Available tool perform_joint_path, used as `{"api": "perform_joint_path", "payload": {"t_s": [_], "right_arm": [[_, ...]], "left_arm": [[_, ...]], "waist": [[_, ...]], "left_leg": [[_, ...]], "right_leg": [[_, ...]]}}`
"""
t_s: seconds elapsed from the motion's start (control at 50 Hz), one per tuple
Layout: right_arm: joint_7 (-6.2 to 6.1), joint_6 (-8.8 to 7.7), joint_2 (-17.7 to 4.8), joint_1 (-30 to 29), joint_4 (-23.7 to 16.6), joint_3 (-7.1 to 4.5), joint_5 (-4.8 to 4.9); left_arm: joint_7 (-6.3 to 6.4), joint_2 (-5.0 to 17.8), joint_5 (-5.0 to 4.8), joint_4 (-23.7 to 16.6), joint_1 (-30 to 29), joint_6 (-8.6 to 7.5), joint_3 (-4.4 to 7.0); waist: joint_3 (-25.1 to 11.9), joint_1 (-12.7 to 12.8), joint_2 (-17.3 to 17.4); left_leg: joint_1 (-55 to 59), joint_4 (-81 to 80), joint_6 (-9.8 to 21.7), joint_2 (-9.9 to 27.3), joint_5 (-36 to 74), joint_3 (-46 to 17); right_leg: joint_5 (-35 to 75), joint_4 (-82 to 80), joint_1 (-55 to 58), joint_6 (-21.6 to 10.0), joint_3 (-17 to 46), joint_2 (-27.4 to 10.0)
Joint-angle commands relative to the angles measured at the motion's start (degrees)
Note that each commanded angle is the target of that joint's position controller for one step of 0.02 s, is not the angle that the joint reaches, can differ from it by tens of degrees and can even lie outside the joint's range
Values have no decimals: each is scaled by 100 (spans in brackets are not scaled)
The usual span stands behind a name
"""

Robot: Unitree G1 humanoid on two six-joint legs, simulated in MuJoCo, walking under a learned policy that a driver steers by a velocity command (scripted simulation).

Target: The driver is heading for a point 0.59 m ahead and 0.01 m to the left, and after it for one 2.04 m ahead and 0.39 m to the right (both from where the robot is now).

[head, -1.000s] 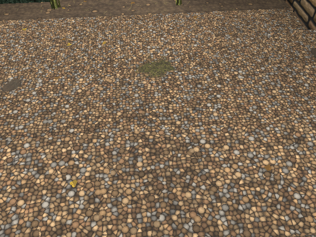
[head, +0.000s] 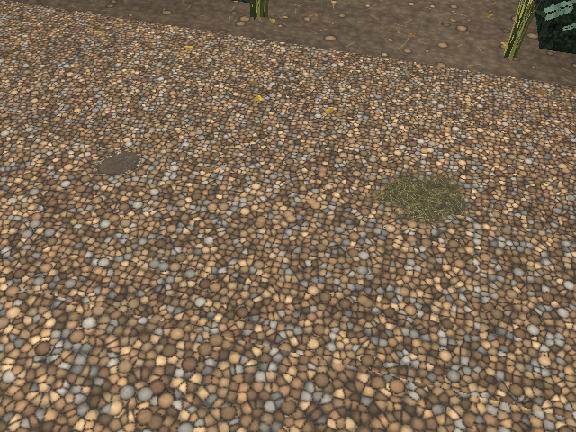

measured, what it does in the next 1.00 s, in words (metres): walks ahead: left foot, then left foot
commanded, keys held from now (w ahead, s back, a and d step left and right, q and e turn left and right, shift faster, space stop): no key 0.30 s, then w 0.70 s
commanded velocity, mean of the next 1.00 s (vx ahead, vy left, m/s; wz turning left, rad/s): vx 0.25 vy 0.00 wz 0.03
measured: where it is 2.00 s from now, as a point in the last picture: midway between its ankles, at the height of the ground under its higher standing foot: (287, 425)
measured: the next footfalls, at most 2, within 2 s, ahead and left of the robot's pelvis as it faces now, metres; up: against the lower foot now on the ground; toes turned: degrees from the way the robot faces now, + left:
left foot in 0.22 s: +0.17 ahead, +0.15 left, +0.01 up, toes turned +4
left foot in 0.72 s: +0.25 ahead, +0.14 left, +0.00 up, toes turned +3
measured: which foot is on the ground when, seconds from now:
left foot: down 0.00-0.08, up 0.10-0.20, down 0.22-0.52, up 0.54-0.70, down 0.72-1.00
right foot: down 0.00-0.72, up 0.74-1.00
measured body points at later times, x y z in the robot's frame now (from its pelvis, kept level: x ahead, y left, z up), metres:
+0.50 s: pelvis +0.08 +0.02 +0.01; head +0.08 +0.03 +0.45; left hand +0.09 +0.29 -0.14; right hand +0.15 -0.25 -0.12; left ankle +0.13 +0.14 -0.73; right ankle +0.04 -0.09 -0.73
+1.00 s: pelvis +0.28 +0.04 +0.01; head +0.29 +0.04 +0.46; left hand +0.44 +0.25 -0.11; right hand +0.19 -0.14 -0.14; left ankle +0.21 +0.13 -0.73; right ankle +0.46 -0.10 -0.68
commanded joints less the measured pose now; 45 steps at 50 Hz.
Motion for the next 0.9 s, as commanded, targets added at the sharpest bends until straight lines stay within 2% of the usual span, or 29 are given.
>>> {"api": "perform_joint_path", "payload": {"t_s": [0.02, 0.04, 0.06, 0.1, 0.12, 0.14, 0.16, 0.2, 0.24, 0.28, 0.3, 0.32, 0.34, 0.38, 0.42, 0.46, 0.5, 0.54, 0.58, 0.66, 0.7, 0.72, 0.74, 0.76, 0.78, 0.8, 0.82, 0.86, 0.9], "right_arm": [[157, -140, -331, 1411, 207, -104, 146], [91, -302, -493, 987, 47, -179, 351], [25, -437, -581, 307, -120, -204, 360], [-123, -583, -625, -681, -365, -344, 164], [-180, -568, -558, -686, -232, -401, 78], [-181, -433, -202, -351, 23, -351, 104], [-155, -293, -84, 55, 248, -352, 106], [-153, -177, -270, 774, 513, -493, -119], [-196, -251, -450, 560, 491, -544, 56], [-288, -320, -574, -76, 285, -487, 281], [-246, -344, -623, -445, 260, -494, 355], [-216, -310, -698, -371, 388, -552, 386], [-249, -300, -1175, -280, 476, -731, 299], [-447, -284, -1316, 266, 735, -840, 67], [-674, -322, -970, 241, 798, -757, 92], [-757, -291, -800, -203, 690, -722, 140], [-761, -264, -656, -522, 593, -726, 77], [-669, -268, -344, -1042, 558, -670, -85], [-596, -365, -187, -1547, 435, -618, -159], [-380, -456, -201, -1212, 609, -647, -64], [-332, -541, -423, -291, 842, -743, -46], [-427, -594, -691, 659, 1111, -804, -153], [-527, -533, -1070, 2196, 1353, -788, -187], [-500, -499, -964, 2757, 1626, -758, -311], [-474, -553, -852, 1834, 1474, -727, -208], [-466, -527, -505, 1014, 1316, -612, -93], [-450, -494, -223, 701, 1319, -492, -28], [-510, -422, 270, 473, 1314, -312, -90], [-539, -447, 223, 502, 1382, -305, -175]], "left_arm": [[32, 596, -10, -545, -1039, -265, 31], [71, 617, 17, -437, -557, -295, 46], [119, 695, 21, -210, 104, -316, 93], [216, 787, 166, 84, 1030, -298, 264], [325, 772, 137, 56, 871, -307, 337], [247, 479, -26, -8, 423, -259, 253], [96, 442, -177, -8, 130, -212, 193], [-108, 646, -155, -114, -336, -113, 269], [-193, 467, -279, -10, -71, -46, 264], [10, 372, -250, 101, 517, 9, 283], [111, 312, -207, -21, 410, 4, 304], [151, 543, -146, -27, 167, 30, 406], [206, 783, -101, -23, 140, 26, 521], [348, 630, -7, 160, 614, 0, 588], [490, 349, 42, 210, 729, -57, 575], [538, 276, 7, 167, 664, -130, 591], [519, 420, 22, 261, 908, -197, 659], [523, 550, 124, 448, 1598, -247, 708], [556, 208, 159, 484, 1670, -233, 532], [413, 637, 80, 297, 446, -49, 534], [287, 716, 290, 353, 373, -46, 535], [231, 586, 423, 390, 350, -101, 521], [121, -35, 437, 318, 790, -201, 390], [61, 113, 263, 216, -95, -303, 466], [109, 155, 140, 104, -624, -386, 463], [209, 215, 233, 229, -554, -373, 509], [286, -36, 359, 282, -299, -329, 482], [277, -394, 475, 322, -135, -162, 416], [172, -430, 382, 251, -461, -67, 373]], "waist": [[351, -568, 95], [363, -255, 102], [488, 193, -197], [400, 742, -506], [330, 716, -68], [245, 446, -83], [332, 170, -451], [486, -271, -398], [448, -172, -71], [-51, 249, 321], [198, 338, 619], [320, 267, 345], [468, 256, 338], [534, 209, 440], [384, 242, 325], [444, 348, 240], [666, 458, -96], [1128, 824, -721], [1324, 860, -754], [1231, 104, -740], [905, -369, -561], [504, -757, 116], [-798, -976, 1276], [393, -1314, 839], [1148, -1033, 433], [997, -619, 117], [876, -297, 55], [1060, 41, 143], [973, 89, 148]], "left_leg": [[1974, -2677, -160, 316, 1749, -24], [1287, -3039, -108, 208, 1689, 68], [412, -3335, -96, 258, 1481, 70], [-1099, -3086, -162, 310, 452, 116], [-925, -3991, -109, 340, 649, 207], [755, -4907, -116, 291, 1120, 387], [2108, -4952, -81, -47, 1640, 613], [3213, -4254, 273, -201, 1389, 524], [3394, -5434, 562, 4, 1144, 386], [3795, -5870, 1141, 365, 908, 50], [3041, -6389, 1269, 414, -795, -372], [2465, -6747, 1080, 309, -2212, -429], [2294, -6788, 1146, 286, -2511, -403], [2770, -6919, 1534, 473, -2859, -650], [3134, -7055, 1760, 685, -2477, -951], [2946, -6986, 1748, 524, -1960, -733], [2566, -6383, 1573, 58, -1356, -96], [1019, -5234, 1378, -480, -723, 513], [374, -4720, 1513, -323, -888, 253], [3437, -5702, 1644, -695, 310, 868], [4990, -5499, 1614, -868, 502, 796], [5825, -5878, 1898, -341, 403, -93], [7586, -6822, 3219, 1301, 439, -3053], [7209, -7596, 3216, 1705, -777, -4170], [6401, -7705, 2922, 1692, -1340, -3420], [5632, -7769, 2736, 1401, -1196, -2714], [5047, -7859, 2640, 1222, -733, -2125], [4190, -8144, 2452, 1008, 26, -1453], [4014, -8283, 2341, 743, 732, -820]], "right_leg": [[1556, -619, -1527, -469, 694, -1060], [1403, -677, -459, -33, 397, -905], [1719, -620, 761, 250, 434, -890], [3506, -171, 2711, 27, 941, -1277], [3436, -20, 2593, -239, 741, -1241], [2938, -259, 1431, -448, 734, -1097], [1693, -602, 225, -550, 864, -1089], [-1136, -941, -1233, -464, 1149, -1240], [-1978, -904, -907, -260, 1322, -1124], [-1921, -670, -395, 42, 1049, -759], [-1596, -413, -186, 288, 375, -318], [-1622, -247, 315, 327, 177, -249], [-1868, -151, 339, 199, 132, -161], [-2274, -119, 78, -153, 208, -167], [-1718, -252, 401, -392, 341, -318], [-1512, -521, 854, -576, 576, -481], [-1952, -1083, 1207, -928, 1205, -826], [-2406, -1832, 2282, -1494, 2692, -1831], [-2030, -2096, 2765, -1539, 3091, -2374], [-1675, -1896, 682, -1085, 1501, -1504], [-622, -779, -292, -1028, 1112, -1196], [-367, 844, -837, -699, 734, -708], [-1915, 2916, -1860, -147, 443, 220], [-2247, 3931, -3400, -241, 1376, 163], [-1585, 4161, -3781, -381, 1534, -224], [-1225, 4168, -3051, -461, 1261, -460], [-999, 3927, -2415, -539, 1157, -613], [-631, 3486, -1878, -570, 1118, -757], [299, 2599, -1704, -476, 923, -773]]}}
Keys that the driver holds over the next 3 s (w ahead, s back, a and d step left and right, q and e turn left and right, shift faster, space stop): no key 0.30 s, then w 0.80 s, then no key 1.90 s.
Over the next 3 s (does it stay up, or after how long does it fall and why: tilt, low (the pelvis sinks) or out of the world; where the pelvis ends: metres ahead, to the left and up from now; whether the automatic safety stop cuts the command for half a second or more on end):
stays up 0.54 0.01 0.01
